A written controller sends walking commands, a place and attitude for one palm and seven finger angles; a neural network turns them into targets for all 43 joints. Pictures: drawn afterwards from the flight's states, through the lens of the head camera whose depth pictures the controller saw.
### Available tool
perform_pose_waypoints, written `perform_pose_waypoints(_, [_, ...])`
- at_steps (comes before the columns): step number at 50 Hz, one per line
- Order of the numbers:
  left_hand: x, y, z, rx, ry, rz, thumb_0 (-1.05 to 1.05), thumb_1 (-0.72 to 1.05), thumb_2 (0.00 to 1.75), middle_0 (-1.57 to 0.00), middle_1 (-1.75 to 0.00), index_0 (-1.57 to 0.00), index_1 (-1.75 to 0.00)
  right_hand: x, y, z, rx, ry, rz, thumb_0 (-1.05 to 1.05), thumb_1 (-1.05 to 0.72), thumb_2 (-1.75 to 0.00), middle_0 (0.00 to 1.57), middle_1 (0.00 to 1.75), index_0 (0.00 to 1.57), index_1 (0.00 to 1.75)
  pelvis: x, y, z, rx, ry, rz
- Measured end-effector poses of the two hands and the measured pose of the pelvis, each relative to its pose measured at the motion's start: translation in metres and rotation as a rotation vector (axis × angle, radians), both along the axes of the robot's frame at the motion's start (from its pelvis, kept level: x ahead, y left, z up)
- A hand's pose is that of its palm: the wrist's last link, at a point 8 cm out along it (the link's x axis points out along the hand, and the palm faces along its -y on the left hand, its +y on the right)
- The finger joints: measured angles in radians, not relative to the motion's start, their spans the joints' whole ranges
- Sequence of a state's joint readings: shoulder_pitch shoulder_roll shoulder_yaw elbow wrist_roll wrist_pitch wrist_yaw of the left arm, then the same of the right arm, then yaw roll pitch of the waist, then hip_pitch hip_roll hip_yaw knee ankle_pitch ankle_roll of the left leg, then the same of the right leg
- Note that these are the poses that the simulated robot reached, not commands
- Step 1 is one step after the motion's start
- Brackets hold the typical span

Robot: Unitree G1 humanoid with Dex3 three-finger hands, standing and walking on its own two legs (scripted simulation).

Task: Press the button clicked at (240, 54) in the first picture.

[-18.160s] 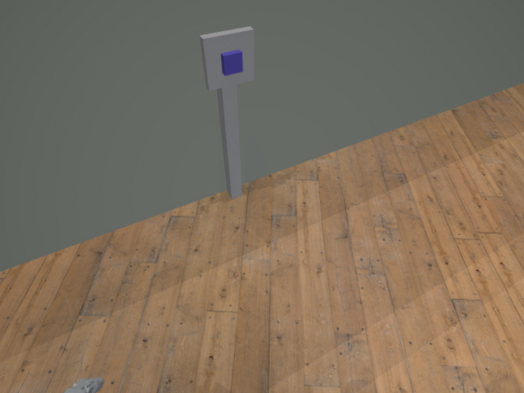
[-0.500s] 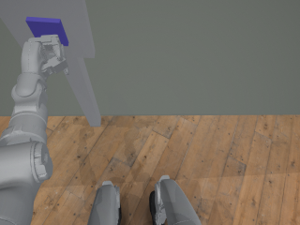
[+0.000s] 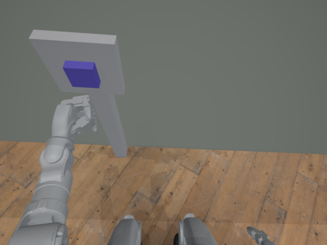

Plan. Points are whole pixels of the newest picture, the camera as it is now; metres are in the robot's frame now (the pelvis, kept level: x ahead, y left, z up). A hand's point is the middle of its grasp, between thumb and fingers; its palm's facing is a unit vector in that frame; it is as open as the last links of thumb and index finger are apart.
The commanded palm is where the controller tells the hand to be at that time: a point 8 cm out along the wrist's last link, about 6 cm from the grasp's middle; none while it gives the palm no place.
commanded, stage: pull the fist back off the button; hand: left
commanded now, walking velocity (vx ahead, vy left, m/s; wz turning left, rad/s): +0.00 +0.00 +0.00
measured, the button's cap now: (83, 73) +0.51 +0.21 +0.07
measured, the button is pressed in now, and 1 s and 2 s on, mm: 0 0 0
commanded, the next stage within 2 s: draw the hand back to the body in 0.20 s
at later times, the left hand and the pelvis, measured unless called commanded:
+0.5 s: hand (87, 132) +0.35 +0.17 +0.06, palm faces -0.03 -1.00 -0.04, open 3.1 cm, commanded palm +0.32 +0.24 +0.08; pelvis +0.00 -0.02 +0.01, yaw +1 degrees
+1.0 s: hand (35, 160) +0.26 +0.21 +0.15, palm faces +0.23 -0.93 -0.28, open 3.1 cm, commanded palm +0.22 +0.25 +0.18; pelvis +0.02 -0.01 +0.07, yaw +2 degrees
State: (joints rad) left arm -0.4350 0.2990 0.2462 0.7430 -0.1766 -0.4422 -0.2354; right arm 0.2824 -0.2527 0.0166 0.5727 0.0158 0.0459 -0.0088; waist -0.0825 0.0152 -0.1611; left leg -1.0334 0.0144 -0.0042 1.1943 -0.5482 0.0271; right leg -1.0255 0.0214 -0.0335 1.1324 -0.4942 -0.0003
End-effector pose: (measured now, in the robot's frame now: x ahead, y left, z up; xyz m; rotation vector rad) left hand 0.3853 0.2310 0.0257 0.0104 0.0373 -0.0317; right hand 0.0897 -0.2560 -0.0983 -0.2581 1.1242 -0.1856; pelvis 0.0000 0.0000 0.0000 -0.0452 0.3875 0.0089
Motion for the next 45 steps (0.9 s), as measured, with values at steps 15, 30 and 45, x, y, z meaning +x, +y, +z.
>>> perform_pose_waypoints(15, [-0.035, -0.004, 0.003, 0.014, -0.027, 0.006, 0.02, 0.89, 0.9, -1.3, -1.5, -1.3, -1.5, 0.051, 0.001, 0.001, 0.006, -0.13, 0.085, 0.01, -0.9, -0.9, 0.2, 0.3, 0.21, 0.3, -0.002, -0.01, -0.003, 0.007, -0.031, 0.024])
perform_pose_waypoints(30, [-0.072, 0.006, 0.06, 0.035, -0.015, 0.034, 0.02, 0.89, 0.9, -1.3, -1.5, -1.3, -1.5, 0.027, -0.004, 0.031, 0.046, -0.16, 0.019, 0.01, -0.9, -0.9, 0.2, 0.3, 0.21, 0.3, 0.001, -0.019, 0.028, 0.024, -0.13, 0.012])
perform_pose_waypoints(45, [-0.133, 0.015, 0.119, 0.179, -0.003, 0.129, 0.02, 0.89, 0.9, -1.3, -1.5, -1.3, -1.5, 0.084, 0.0, 0.088, 0.022, -0.398, 0.056, 0.02, -0.9, -0.9, 0.2, 0.3, 0.2, 0.3, 0.013, -0.018, 0.058, 0.034, -0.247, 0.016])
